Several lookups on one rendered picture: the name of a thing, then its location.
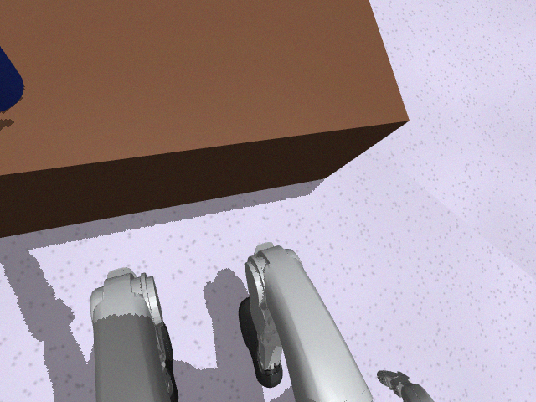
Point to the right robot foot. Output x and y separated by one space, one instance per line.
267 378

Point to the left robot foot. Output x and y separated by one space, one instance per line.
173 393

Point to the right robot hand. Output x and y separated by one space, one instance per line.
402 386

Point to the bottle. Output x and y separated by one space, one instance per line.
11 83

